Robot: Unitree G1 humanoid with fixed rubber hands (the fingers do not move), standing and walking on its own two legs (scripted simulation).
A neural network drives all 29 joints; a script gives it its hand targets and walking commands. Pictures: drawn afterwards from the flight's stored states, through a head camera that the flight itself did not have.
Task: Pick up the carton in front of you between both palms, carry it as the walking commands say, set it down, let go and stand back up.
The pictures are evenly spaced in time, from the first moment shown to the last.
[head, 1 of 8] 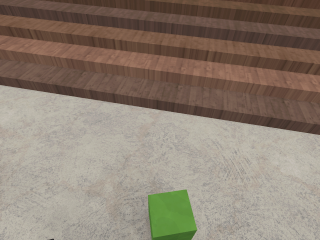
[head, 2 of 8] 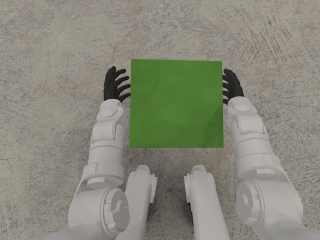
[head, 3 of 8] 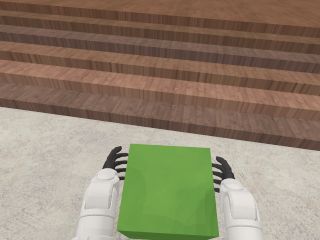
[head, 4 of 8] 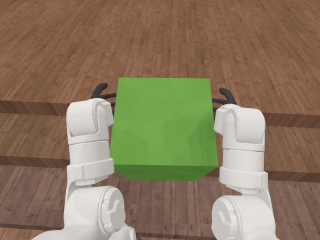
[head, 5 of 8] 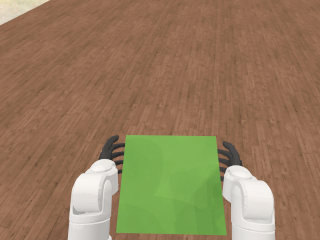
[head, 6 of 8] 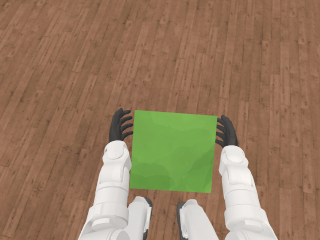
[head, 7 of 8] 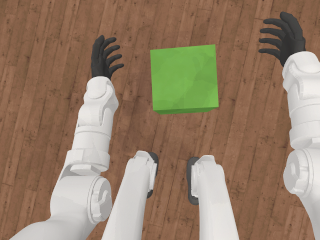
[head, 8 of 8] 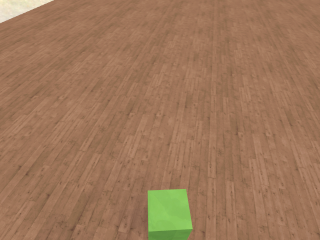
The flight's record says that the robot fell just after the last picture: no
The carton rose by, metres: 1.42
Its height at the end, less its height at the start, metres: +0.70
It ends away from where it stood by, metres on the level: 4.15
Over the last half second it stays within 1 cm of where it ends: yes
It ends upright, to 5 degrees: yes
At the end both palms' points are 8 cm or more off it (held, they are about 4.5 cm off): yes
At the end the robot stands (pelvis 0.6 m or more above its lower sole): yes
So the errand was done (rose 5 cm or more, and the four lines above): yes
